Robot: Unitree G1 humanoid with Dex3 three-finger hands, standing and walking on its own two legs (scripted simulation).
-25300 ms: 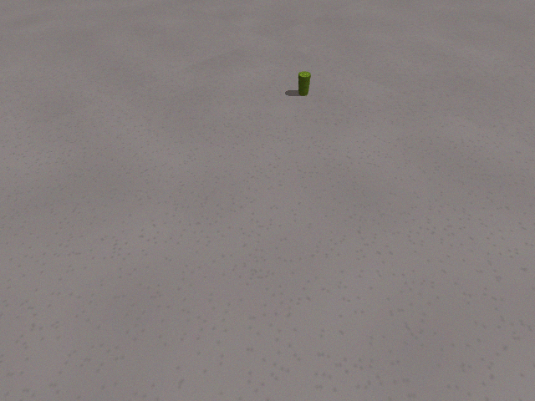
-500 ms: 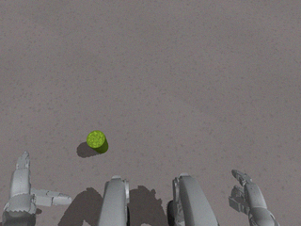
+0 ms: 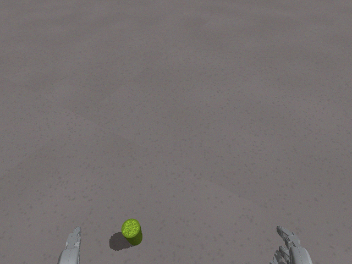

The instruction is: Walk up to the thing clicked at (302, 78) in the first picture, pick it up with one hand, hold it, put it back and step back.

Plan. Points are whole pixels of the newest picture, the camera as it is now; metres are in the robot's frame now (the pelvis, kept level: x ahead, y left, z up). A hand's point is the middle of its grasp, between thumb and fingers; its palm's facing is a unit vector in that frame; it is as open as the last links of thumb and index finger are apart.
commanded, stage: home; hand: left
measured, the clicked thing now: (133, 233) +0.44 +0.23 -0.64
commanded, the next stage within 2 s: stand in 1.68 s
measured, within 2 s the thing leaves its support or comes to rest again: neither
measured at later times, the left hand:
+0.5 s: hand out of the picture +0.17 +0.18 -0.05, palm faces +0.12 -0.95 -0.29, open 17.4 cm
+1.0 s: hand out of the picture +0.16 +0.17 -0.05, palm faces +0.11 -0.95 -0.28, open 17.6 cm
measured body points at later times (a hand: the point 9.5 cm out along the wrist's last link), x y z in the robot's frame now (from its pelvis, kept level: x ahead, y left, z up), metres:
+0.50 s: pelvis +0.00 -0.01 +0.01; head +0.01 +0.00 +0.46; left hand +0.16 +0.23 -0.03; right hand +0.16 -0.25 -0.06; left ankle +0.01 +0.12 -0.68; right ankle +0.01 -0.13 -0.68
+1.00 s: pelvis -0.01 -0.01 +0.01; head +0.01 -0.01 +0.46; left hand +0.15 +0.22 -0.03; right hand +0.16 -0.25 -0.06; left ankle +0.01 +0.12 -0.68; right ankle +0.01 -0.13 -0.68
